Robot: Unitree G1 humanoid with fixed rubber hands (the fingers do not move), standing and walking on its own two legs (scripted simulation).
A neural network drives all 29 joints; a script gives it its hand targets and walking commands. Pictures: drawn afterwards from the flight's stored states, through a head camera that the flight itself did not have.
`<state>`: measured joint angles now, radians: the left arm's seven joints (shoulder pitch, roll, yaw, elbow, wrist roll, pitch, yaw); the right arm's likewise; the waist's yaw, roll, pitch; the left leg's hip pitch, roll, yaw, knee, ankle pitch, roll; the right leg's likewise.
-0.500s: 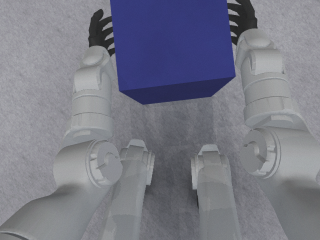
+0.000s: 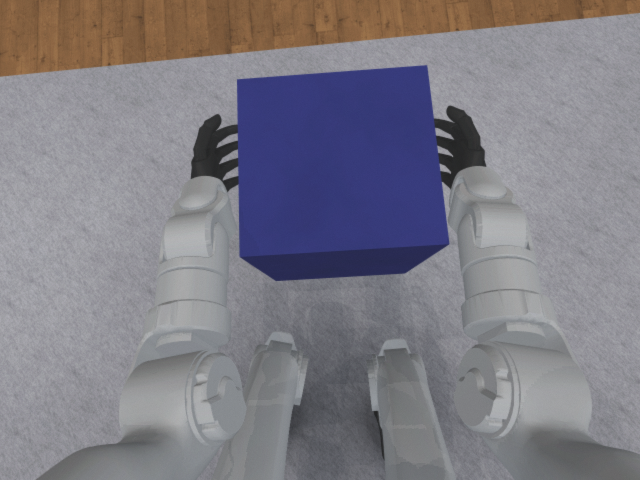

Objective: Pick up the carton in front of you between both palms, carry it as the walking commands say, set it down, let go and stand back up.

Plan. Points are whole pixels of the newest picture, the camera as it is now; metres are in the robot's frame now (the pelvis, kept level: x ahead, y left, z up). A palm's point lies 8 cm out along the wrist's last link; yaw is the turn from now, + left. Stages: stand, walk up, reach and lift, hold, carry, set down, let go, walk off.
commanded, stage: reach and lift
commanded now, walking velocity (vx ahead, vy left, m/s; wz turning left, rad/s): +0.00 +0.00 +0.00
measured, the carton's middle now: (336, 194) +0.48 +0.01 -0.12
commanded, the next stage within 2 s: hold in 1.98 s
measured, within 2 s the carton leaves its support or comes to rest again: neither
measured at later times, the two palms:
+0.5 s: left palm (148, 160) +0.41 +0.16 +0.11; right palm (541, 163) +0.42 -0.14 +0.11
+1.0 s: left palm (0, 107) +0.37 +0.15 +0.24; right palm out of the picture +0.37 -0.15 +0.24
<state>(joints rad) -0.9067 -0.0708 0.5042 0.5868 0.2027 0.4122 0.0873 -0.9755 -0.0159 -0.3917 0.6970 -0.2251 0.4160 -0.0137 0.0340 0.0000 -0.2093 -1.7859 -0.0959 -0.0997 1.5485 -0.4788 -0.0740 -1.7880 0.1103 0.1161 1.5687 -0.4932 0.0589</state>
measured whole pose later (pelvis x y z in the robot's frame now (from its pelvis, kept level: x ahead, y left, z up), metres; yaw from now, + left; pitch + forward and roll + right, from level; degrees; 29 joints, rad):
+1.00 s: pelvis +0.08 +0.01 +0.22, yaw +0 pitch +1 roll +0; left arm -0.26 -0.15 0.26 0.39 0.25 0.57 0.03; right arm -0.24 0.15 -0.24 0.38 -0.25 0.57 -0.01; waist 0.00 0.00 -0.10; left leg -0.24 -0.04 -0.14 0.46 -0.23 -0.02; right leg -0.23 0.04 0.15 0.46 -0.24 0.02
